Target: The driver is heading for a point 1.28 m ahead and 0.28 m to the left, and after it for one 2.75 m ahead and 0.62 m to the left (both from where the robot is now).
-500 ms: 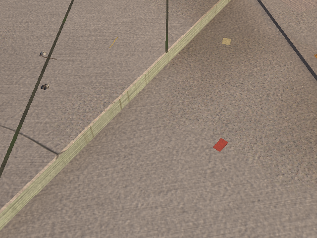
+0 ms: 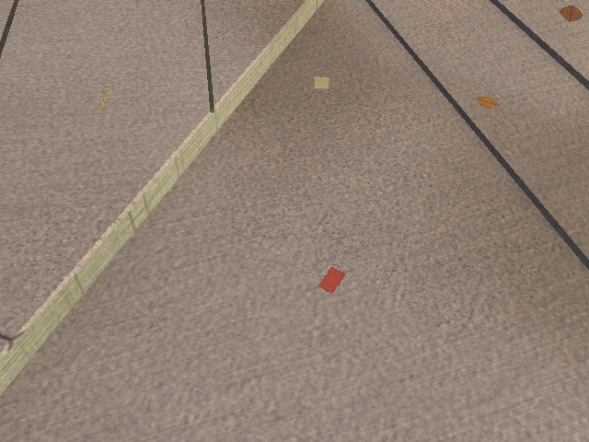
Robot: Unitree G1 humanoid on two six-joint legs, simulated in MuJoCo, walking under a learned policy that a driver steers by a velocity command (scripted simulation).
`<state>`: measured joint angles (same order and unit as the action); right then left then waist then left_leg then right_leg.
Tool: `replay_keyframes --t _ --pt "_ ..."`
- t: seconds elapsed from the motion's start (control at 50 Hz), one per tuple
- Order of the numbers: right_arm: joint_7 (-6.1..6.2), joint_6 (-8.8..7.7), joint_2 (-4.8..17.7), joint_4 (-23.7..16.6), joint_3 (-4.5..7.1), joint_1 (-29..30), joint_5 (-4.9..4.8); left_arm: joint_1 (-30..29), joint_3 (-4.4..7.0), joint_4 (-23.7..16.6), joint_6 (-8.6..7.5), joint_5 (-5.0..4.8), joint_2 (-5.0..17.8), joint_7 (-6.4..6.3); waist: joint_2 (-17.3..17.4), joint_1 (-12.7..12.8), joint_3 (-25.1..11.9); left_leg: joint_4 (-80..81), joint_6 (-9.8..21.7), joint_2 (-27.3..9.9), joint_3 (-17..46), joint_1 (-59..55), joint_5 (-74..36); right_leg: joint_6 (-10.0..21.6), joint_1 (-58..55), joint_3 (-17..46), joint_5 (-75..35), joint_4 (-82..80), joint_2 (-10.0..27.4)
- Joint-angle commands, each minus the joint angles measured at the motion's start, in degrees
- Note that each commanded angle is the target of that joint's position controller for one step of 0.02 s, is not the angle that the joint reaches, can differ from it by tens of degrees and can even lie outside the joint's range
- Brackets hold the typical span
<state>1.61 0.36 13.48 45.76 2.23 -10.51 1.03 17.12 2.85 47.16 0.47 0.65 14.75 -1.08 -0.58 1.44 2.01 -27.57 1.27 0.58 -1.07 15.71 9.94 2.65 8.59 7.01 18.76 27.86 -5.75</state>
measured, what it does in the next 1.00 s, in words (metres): steps on the spot: right foot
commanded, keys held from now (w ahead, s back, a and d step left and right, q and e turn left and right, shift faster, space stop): no key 1.00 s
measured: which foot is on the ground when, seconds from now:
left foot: down 0.00-1.00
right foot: down 0.00-0.00, up 0.02-0.24, down 0.26-1.00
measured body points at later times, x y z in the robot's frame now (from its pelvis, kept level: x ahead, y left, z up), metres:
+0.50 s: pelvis +0.02 +0.00 +0.01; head +0.02 +0.00 +0.46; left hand +0.06 +0.25 -0.14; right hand +0.08 -0.26 -0.13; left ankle +0.03 +0.10 -0.73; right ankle -0.01 -0.12 -0.73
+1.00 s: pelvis +0.02 -0.02 +0.01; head +0.02 -0.02 +0.46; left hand +0.02 +0.22 -0.15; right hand +0.02 -0.25 -0.15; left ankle +0.03 +0.10 -0.73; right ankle -0.01 -0.12 -0.73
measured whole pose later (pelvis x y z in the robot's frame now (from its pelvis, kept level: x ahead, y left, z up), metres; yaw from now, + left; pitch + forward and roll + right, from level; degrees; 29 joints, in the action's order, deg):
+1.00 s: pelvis +0.02 -0.02 +0.01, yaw +0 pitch -2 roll +0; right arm 1.9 0.3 10.5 64.1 -0.2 -15.1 0.6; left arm 14.3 -0.7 66.3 -0.2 0.5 10.2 -2.3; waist 0.4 -0.5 2.2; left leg -22.2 0.4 0.3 0.0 9.3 11.2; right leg 1.4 5.4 2.3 13.8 21.1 -2.3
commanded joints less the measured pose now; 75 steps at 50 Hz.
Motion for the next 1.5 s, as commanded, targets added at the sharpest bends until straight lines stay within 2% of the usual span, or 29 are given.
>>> replay_keyframes --t 0.02,0.04,0.06,0.08,0.12,0.16,0.22,0.26,0.28,0.3,0.32,0.4,0.68,1.02,1.04,1.1,1.12,1.16,1.2,1.24,1.28,1.3,1.32,1.34,1.36,1.38,1.4,1.44,1.5 --pt "0.65 -1.22 11.06 -2.49 1.4 -3.18 -0.28 4.79 0.33 -2.17 0.08 -0.86 2.9 -0.65 12.93 0.39 -6.51 8.9 10.23 -21.13 21.51 -13.46 -31.96 0.14 7.38 -0.05 9.3 6.87 1.24" --pt "0.22 -1.23 7.84 -2.25 0.62 -3.44 -0.56 3.46 0.81 -1.18 0.94 -0.08 5.72 -0.84 11.0 -0.81 -5.43 9.33 13.3 -21.51 22.43 -11.79 -30.53 -0.24 7.39 -0.97 14.17 10.87 2.55" --pt "-0.03 -1.52 6.06 -2.04 -0.16 -2.73 -0.37 1.17 0.87 -0.84 1.28 -0.1 5.52 -0.64 9.31 -1.24 -3.57 10.32 12.76 -19.38 20.07 -10.27 -26.89 -0.46 7.74 -0.71 13.28 12.28 2.75" --pt "0.03 -1.5 5.6 -1.98 -0.49 -1.15 -0.06 0.12 0.74 -0.26 1.47 -0.27 4.79 -0.37 8.23 -0.72 -2.78 10.9 10.97 -16.73 17.1 -9.4 -22.83 -1.13 7.37 -0.79 11.57 12.41 3.19" --pt "0.42 -1.59 5.98 -1.35 -0.67 0.17 -0.13 0.15 0.4 1.03 1.74 -0.01 3.87 0.25 9.52 0.19 -2.95 10.82 8.35 -13.42 12.64 -8.79 -23.67 -2.28 5.06 -2.16 6.94 9.92 3.89" --pt "0.33 -1.5 6.26 -0.44 -0.67 -0.1 -0.2 0.18 -0.01 2.63 1.76 -0.19 3.06 0.21 8.57 -0.04 -4.06 9.62 7.71 -11.67 10.17 -9.5 -24.37 -3.11 3.04 -3.91 4.52 6.2 3.67" --pt "0.18 -1.04 6.7 0.96 -0.53 0.3 -0.53 -0.77 -0.64 4.55 1.62 -0.14 2.23 -0.2 7.52 0.43 -3.56 8.59 6.07 -9.96 8.99 -7.24 -16.22 -3.22 -2.01 -5.06 -7.25 -5.4 4.51" --pt "-0.12 -1.01 6.27 1.49 -0.51 -0.35 -0.52 -2.6 -0.62 4.88 1.01 0.81 4.44 -0.37 5.67 -0.54 -2.91 9.74 3.03 -8.62 9.52 -2.68 -4.65 -2.84 -6.14 -0.4 -14.04 -7.96 8.55" --pt "-0.44 -0.89 5.92 1.79 -0.35 -1.42 -0.6 -3.1 -0.36 5.65 0.72 0.65 6.18 -0.35 2.57 -2.14 -0.61 11.07 2.25 -6.33 8.19 -2.06 0.42 -2.11 -3.46 0.92 -14.4 -6.71 9.98" --pt "-0.49 -0.69 5.18 2.94 -0.42 -1.76 -0.65 -3.54 -0.27 6.93 0.56 0.06 5.79 -0.21 -0.86 -2.02 1.48 11.15 1.96 -5.12 6.86 -4.32 1.43 -1.46 0.65 0.83 -12.01 -6.85 9.52" --pt "-0.37 -0.61 5.48 3.8 -0.31 -1.74 -0.48 -3.5 -0.61 7.57 0.25 0.03 4.44 -0.21 -1.12 -1.54 1.74 9.84 1.89 -5.17 6.64 -6.26 -0.65 -1.38 1.63 0.97 -11.72 -8.01 9.54" --pt "-0.35 -0.92 5.61 6.11 -0.05 -2.47 -0.45 -3.2 -0.92 10.23 -0.61 -0.1 4.26 -0.82 -1.3 -1.84 -1.04 7.83 2.21 -5.78 6.2 -9.71 -8.86 -0.99 -0.15 0.99 -15.53 -9.38 9.87" --pt "0.04 -0.31 4.35 13.45 -0.87 -4.7 -0.48 -2.09 -2.08 16.08 -0.77 -0.13 2.89 -1.22 0.41 -1.84 1.06 8.87 1.05 -5.45 5.9 -8.27 -5.3 0.09 -0.01 0.92 -13.56 -10.84 10.2" --pt "0.49 -0.34 1.84 18.02 -1.76 -7.74 -0.44 0.44 -2.89 18.79 -0.97 -0.19 0.42 -1.4 0.4 -1.9 1.88 8.29 0.66 -5.51 5.88 -7.12 -4.48 0.37 1.04 0.41 -12.67 -10.78 9.8" --pt "0.46 -0.29 1.51 18.29 -1.85 -8.21 -0.36 1.14 -2.95 19.01 -0.94 -0.12 0.18 -1.39 0.29 -1.81 0.69 8.42 0.72 -4.92 5.56 -7.52 -0.13 0.57 0.75 0.34 -7.78 -11.41 9.36" --pt "0.06 0.23 2.33 17.3 -1.1 -7.64 0.17 2.61 -1.55 18.51 -0.16 0.07 3.0 -1.23 -2.49 -1.14 3.95 2.6 2.39 -0.74 2.93 -1.19 21.13 3.93 4.43 3.16 18.65 -11.92 8.75" --pt "-0.24 0.28 1.89 16.39 -1.09 -6.29 0.48 4.16 -1.21 18.36 0.05 0.14 3.28 -1.09 -3.38 -0.16 6.78 -0.17 2.69 0.11 2.5 3.68 24.23 5.56 5.02 6.5 25.27 -13.59 10.53" --pt "-0.87 -0.51 -1.14 14.32 -1.66 -3.89 1.28 8.08 -0.3 18.95 -0.08 0.26 4.59 -1.08 -8.28 1.29 9.36 -9.83 2.31 1.21 -2.05 10.8 17.79 9.7 2.14 16.79 30.82 -18.93 18.1" --pt "-1.32 -1.85 0.12 12.36 -1.23 -1.88 1.3 7.99 0.22 18.42 -0.81 0.68 4.59 -0.86 -7.31 1.27 9.52 -15.03 2.64 -1.53 -1.05 13.2 15.4 11.82 1.63 20.1 24.76 -20.76 21.64" --pt "-1.99 -3.06 0.62 11.45 -0.81 -3.17 0.74 6.07 0.68 17.46 -1.68 0.71 5.1 -0.6 -6.67 -0.55 8.33 -11.64 3.29 -2.4 -0.85 10.62 16.06 11.13 1.78 16.61 19.12 -18.94 20.66" --pt "-2.05 -3.94 -0.76 13.85 -0.55 -11.33 -0.16 1.25 0.74 15.9 -2.16 -0.17 4.13 -0.35 -5.25 -5.55 7.18 -0.14 3.75 0.43 -3.93 -6.81 8.93 8.14 11.47 8.92 14.17 -13.84 15.62" --pt "-1.71 -4.14 0.09 16.31 0.09 -17.74 -0.21 -0.3 0.56 14.94 -2.54 0.02 2.97 -0.25 -1.85 -7.89 5.99 3.43 3.53 1.03 -2.47 -17.31 8.3 6.59 17.76 5.04 11.12 -7.48 12.25" --pt "-1.09 -4.69 4.17 17.67 1.21 -25.08 0.63 -1.66 -0.43 13.47 -3.32 0.27 -0.57 0.15 9.75 -10.64 3.31 12.97 4.76 -10.23 14.08 -25.29 18.44 4.13 24.31 -3.66 6.98 10.23 5.93" --pt "-1.2 -4.16 10.2 19.66 2.7 -31.85 -0.09 -1.92 -0.65 10.99 -3.83 0.59 -1.67 0.71 20.15 -10.71 1.66 21.16 9.89 -21.62 36.46 -27.62 30.17 2.86 33.74 -9.37 12.96 24.76 1.08" --pt "-1.05 -3.68 6.56 18.6 1.87 -26.15 0.1 -3.43 0.1 10.71 -3.85 2.13 1.98 1.19 9.81 -6.92 6.58 21.21 10.97 -22.44 36.53 -21.28 33.07 3.57 35.45 -6.14 10.4 33.71 5.51" --pt "-1.37 -4.08 4.73 16.13 1.3 -20.05 0.23 -4.01 -0.09 10.74 -4.19 1.87 0.64 1.89 4.39 -4.55 8.91 21.08 10.49 -20.31 31.34 -16.67 29.09 3.78 35.37 -5.02 4.22 35.83 7.79" --pt "-1.48 -4.61 4.05 14.82 1.05 -16.57 0.31 -3.02 -0.39 11.29 -4.61 1.21 -0.73 2.4 3.0 -2.86 8.44 21.61 9.64 -17.67 25.54 -15.01 21.12 3.24 33.41 -4.97 -0.53 35.34 9.2" --pt "-1.25 -5.66 1.95 14.77 0.2 -15.98 0.07 -2.61 -0.07 11.57 -4.42 1.5 -0.4 2.99 3.06 -1.6 6.33 21.56 8.31 -13.93 16.8 -15.62 6.53 1.89 31.23 -6.55 -5.38 33.54 10.07" --pt "-0.99 -6.28 1.04 17.08 -0.51 -21.52 -0.23 -5.06 0.14 10.3 -3.43 1.39 -0.6 3.02 4.79 -1.81 4.27 18.48 7.85 -11.97 9.39 -19.42 -16.54 0.63 33.34 -9.76 -7.48 32.71 8.98"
